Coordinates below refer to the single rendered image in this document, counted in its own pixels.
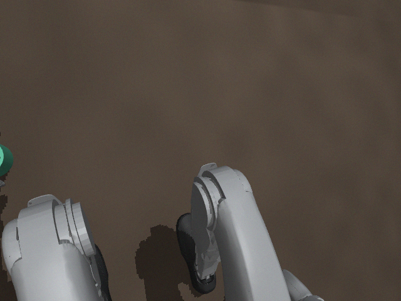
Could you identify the right robot hand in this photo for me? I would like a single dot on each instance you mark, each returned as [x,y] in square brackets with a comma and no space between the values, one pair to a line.
[297,290]

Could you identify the right robot foot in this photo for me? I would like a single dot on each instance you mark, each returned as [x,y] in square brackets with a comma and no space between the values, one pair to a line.
[187,249]

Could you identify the left robot foot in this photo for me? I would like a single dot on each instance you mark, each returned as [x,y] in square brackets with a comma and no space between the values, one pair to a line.
[103,274]

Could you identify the tin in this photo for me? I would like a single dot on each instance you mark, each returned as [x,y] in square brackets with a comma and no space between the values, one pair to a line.
[6,160]

